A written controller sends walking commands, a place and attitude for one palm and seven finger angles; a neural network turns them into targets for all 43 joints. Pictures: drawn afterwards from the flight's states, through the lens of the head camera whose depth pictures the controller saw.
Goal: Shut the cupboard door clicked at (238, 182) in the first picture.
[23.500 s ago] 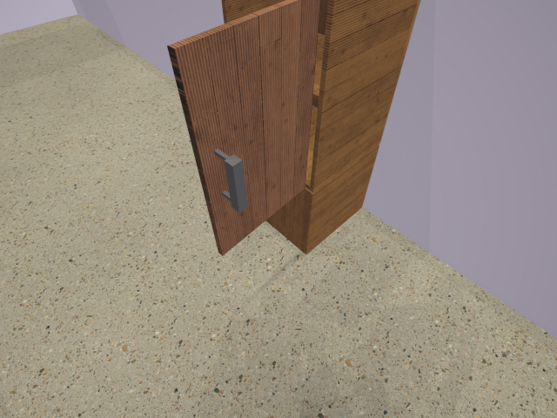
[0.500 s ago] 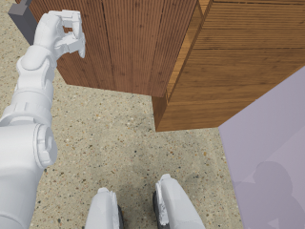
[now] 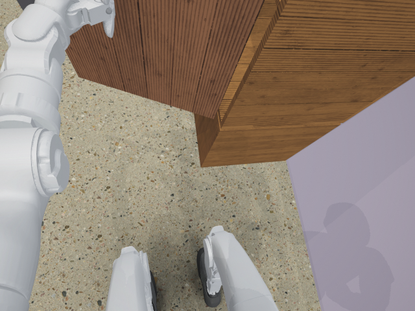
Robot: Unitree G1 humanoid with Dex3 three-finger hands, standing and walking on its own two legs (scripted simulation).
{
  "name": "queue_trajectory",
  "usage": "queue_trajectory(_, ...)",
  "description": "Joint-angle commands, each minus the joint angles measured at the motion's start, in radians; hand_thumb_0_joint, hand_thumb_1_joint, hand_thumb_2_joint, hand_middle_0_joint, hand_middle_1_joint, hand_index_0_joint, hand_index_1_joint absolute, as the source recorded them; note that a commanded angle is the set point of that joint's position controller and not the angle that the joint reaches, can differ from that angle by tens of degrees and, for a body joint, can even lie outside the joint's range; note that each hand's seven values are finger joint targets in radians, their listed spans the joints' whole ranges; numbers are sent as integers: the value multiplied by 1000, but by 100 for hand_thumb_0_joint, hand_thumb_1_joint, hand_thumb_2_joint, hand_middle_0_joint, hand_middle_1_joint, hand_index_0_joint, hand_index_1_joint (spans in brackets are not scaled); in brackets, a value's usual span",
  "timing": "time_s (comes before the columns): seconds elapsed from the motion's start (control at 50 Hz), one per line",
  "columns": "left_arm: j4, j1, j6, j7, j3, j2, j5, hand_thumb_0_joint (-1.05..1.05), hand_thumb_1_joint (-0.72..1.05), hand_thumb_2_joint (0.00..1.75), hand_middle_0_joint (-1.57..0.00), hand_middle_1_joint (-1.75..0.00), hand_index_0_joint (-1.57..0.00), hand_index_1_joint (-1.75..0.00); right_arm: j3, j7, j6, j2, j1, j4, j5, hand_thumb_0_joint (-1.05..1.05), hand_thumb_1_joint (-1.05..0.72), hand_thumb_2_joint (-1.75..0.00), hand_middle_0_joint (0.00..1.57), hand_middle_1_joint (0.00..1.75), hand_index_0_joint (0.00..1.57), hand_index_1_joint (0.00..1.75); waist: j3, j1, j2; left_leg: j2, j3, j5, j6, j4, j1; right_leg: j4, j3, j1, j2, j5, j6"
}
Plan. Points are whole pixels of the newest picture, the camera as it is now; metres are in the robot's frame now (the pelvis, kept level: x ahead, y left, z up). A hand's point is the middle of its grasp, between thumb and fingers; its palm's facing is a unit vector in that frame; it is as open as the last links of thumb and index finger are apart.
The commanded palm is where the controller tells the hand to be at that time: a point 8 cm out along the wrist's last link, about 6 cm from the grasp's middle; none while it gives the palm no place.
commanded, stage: push the door shut along its arc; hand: left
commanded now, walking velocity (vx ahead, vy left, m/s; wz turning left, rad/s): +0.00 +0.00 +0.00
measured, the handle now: out of the picture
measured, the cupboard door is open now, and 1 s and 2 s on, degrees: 68 61 61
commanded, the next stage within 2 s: pull the fist back off the door in 0.02 s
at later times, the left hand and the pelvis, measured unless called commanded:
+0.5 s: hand (134, 7) +0.61 +0.03 +0.09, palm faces +0.01 -1.00 -0.09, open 3.1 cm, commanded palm +0.57 +0.08 +0.10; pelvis +0.01 -0.01 +0.01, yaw +0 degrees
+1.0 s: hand (129, 53) +0.51 +0.05 +0.10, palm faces +0.00 -1.00 -0.02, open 3.1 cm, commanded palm +0.50 +0.10 +0.10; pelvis +0.03 -0.01 +0.05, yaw +2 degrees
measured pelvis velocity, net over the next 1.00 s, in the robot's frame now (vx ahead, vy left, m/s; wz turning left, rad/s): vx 0.03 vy -0.01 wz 0.03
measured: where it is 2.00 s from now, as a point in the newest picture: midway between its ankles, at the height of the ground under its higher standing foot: (180, 298)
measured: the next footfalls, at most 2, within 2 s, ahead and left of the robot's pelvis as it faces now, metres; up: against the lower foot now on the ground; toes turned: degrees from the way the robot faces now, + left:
none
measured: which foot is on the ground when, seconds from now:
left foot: down 0.00-1.00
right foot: down 0.00-1.00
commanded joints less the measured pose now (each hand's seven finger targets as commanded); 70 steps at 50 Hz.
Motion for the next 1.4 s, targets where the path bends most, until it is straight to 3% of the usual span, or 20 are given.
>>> queue_trajectory(0.0,-207,-639,-50,-22,-12,16,-11,0,90,90,-130,-150,-130,-150,-73,-14,-19,-212,246,4,-3,0,-90,-90,20,30,20,30,-622,-115,245,-20,-91,426,29,-116,614,-159,15,110,62,230,-32)
queue_trajectory(0.1,-188,-696,-30,-20,-50,-36,-3,0,90,90,-130,-150,-130,-150,-71,-15,-33,-214,249,25,-7,0,-90,-90,20,30,20,30,-598,-143,267,-17,-100,411,32,-110,624,-150,2,44,63,214,-31)
queue_trajectory(0.12,-187,-673,-22,193,174,30,-68,0,90,90,-130,-150,-130,-150,-53,-6,-37,-195,322,-24,-32,0,-90,-90,20,30,20,30,-599,-91,274,-2,-115,357,13,-141,558,-151,16,82,52,205,-25)
queue_trajectory(0.16,-128,-586,-5,362,125,-72,-32,0,90,90,-130,-150,-130,-150,-53,29,-33,-179,299,-28,-41,0,-90,-90,20,30,20,30,-566,-95,225,0,-121,305,7,-160,500,-153,18,96,46,175,-14)
queue_trajectory(0.22,-202,-585,-67,547,204,-33,16,0,90,90,-130,-150,-130,-150,-63,67,-24,-176,332,-46,-78,0,-90,-90,20,30,20,30,-668,-64,210,-8,-101,363,0,-153,502,-153,27,178,41,214,-3)
queue_trajectory(0.28,-252,-572,-177,658,172,5,159,0,90,90,-130,-150,-130,-150,-78,111,-15,-173,344,-45,-105,0,-90,-90,20,30,20,30,-728,-54,254,-11,-86,448,-5,-130,533,-140,33,203,39,272,-1)
queue_trajectory(0.36,-266,-514,-218,622,97,0,224,0,90,90,-130,-150,-130,-150,-95,129,28,-174,344,-48,-83,0,-90,-90,20,30,20,30,-716,-58,209,-16,-58,411,5,-175,521,-193,48,333,39,294,-1)
queue_trajectory(0.48,-247,-380,-164,519,211,41,52,0,90,90,-130,-150,-130,-150,-84,95,51,-172,318,-81,-41,0,-90,-90,20,30,20,30,-677,-9,72,-36,-16,315,16,-246,402,-271,89,577,39,329,7)
queue_trajectory(0.56,-270,-245,-238,528,212,-2,41,0,90,90,-130,-150,-130,-150,-86,93,46,-152,297,-86,-43,0,-90,-90,20,30,20,30,-589,19,5,-40,8,312,20,-254,349,-288,110,621,33,366,9)
queue_trajectory(0.72,-307,6,-301,489,22,-265,25,0,90,90,-130,-150,-130,-150,-125,109,67,-151,256,-81,-28,0,-90,-90,20,30,20,30,-534,49,45,-46,20,402,2,-293,540,-300,75,553,30,427,1)
queue_trajectory(0.76,-345,2,-297,487,37,-257,-2,0,90,90,-130,-150,-130,-150,-130,100,78,-154,242,-86,-22,0,-90,-90,20,30,20,30,-532,53,6,-49,21,386,4,-301,533,-310,79,589,28,425,3)
queue_trajectory(0.82,-489,-25,-342,504,4,-305,-31,0,90,90,-130,-150,-130,-150,-135,92,75,-144,203,-95,-19,0,-90,-90,20,30,20,30,-584,70,62,-51,16,432,0,-308,625,-303,74,584,25,453,1)
queue_trajectory(0.88,-587,-20,-409,536,-8,-303,-19,0,90,90,-130,-150,-130,-150,-141,85,67,-141,184,-85,-22,0,-90,-90,20,30,20,30,-607,74,64,-44,4,499,-3,-301,689,-279,66,571,23,495,0)
queue_trajectory(0.94,-516,-17,-437,565,-33,-312,29,0,90,90,-130,-150,-130,-150,-141,83,71,-139,159,-62,-27,0,-90,-90,20,30,20,30,-531,57,28,-44,-2,443,-3,-299,652,-277,63,532,18,438,5)
queue_trajectory(1.02,-352,-19,-396,593,-19,-283,73,0,90,90,-130,-150,-130,-150,-131,73,86,-146,135,-55,-26,0,-90,-90,20,30,20,30,-460,43,-17,-52,-2,342,1,-312,565,-286,65,515,16,357,6)
queue_trajectory(1.08,-280,-9,-352,593,22,-271,44,0,90,90,-130,-150,-130,-150,-121,66,90,-149,122,-70,-26,0,-90,-90,20,30,20,30,-474,52,-35,-59,3,314,4,-319,528,-292,68,542,17,337,5)
queue_trajectory(1.14,-401,104,-356,570,117,-186,3,0,90,90,-130,-150,-130,-150,-118,65,94,-146,104,-121,-20,0,-90,-90,20,30,20,30,-642,151,5,-59,13,418,-7,-342,609,-277,73,662,15,429,-4)
queue_trajectory(1.2,-623,280,-370,521,104,-179,-27,0,90,90,-130,-150,-130,-150,-118,65,94,-135,91,-178,-3,0,-90,-90,20,30,20,30,-748,212,35,-54,28,542,-14,-385,711,-293,81,793,17,562,-7)
queue_trajectory(1.32,-870,519,-259,444,-38,-293,-93,0,90,90,-130,-150,-130,-150,-126,39,94,-131,75,-210,50,0,-90,-90,20,30,20,30,-482,178,-165,-47,55,404,11,-522,715,-473,74,928,33,505,13)
queue_trajectory(1.38,-940,536,-218,422,-72,-315,-137,0,90,90,-130,-150,-130,-150,-115,7,75,-132,37,-209,68,0,-90,-90,20,30,20,30,-332,168,-169,-50,57,299,15,-586,755,-564,76,908,27,359,17)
